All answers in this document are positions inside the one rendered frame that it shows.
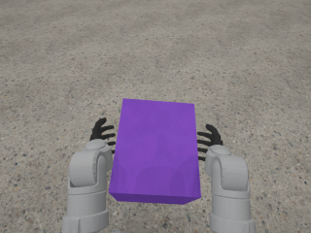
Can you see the right robot hand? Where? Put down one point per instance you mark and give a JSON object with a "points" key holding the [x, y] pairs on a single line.
{"points": [[215, 138]]}

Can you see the carton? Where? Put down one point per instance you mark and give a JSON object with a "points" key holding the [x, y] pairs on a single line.
{"points": [[156, 153]]}

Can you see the left robot hand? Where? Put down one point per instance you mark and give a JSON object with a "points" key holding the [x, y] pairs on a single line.
{"points": [[97, 132]]}

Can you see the robot left forearm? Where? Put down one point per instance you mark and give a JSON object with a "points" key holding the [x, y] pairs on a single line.
{"points": [[86, 189]]}

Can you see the robot right forearm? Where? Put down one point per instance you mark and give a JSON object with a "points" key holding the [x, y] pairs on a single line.
{"points": [[230, 186]]}

